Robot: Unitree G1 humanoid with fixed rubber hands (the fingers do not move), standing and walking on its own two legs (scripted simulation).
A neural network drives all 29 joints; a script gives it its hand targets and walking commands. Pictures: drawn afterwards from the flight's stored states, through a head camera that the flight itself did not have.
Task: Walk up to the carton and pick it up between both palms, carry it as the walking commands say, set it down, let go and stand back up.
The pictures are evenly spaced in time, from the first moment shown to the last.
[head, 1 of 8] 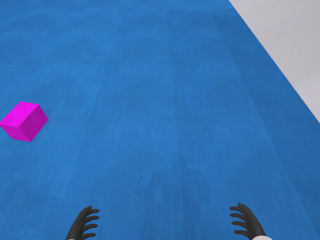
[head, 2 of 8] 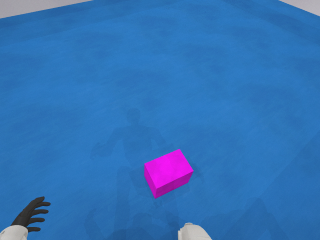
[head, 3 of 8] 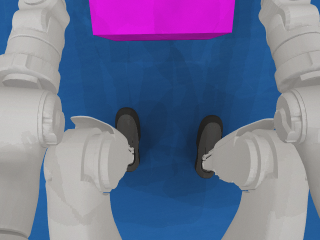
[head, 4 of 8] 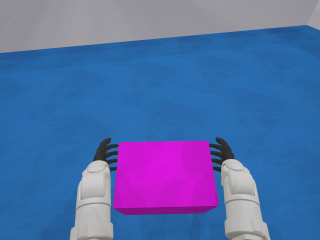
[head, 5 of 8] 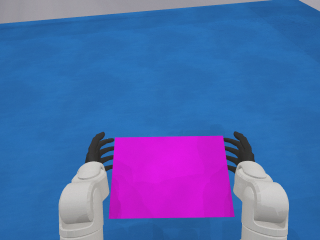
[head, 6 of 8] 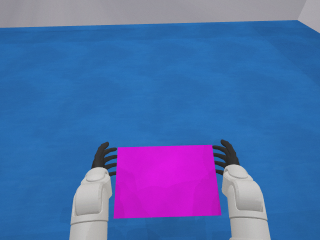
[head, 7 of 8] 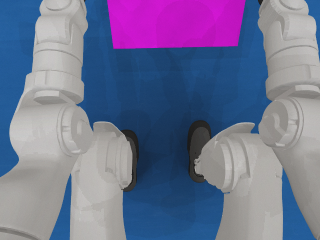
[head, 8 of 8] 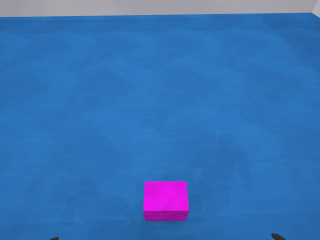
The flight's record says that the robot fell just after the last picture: no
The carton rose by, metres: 0.70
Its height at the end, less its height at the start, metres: +0.00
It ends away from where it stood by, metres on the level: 1.06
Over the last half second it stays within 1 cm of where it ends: yes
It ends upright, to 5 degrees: yes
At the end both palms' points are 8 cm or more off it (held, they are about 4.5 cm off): yes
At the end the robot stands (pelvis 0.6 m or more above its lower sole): yes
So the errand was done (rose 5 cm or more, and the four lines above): yes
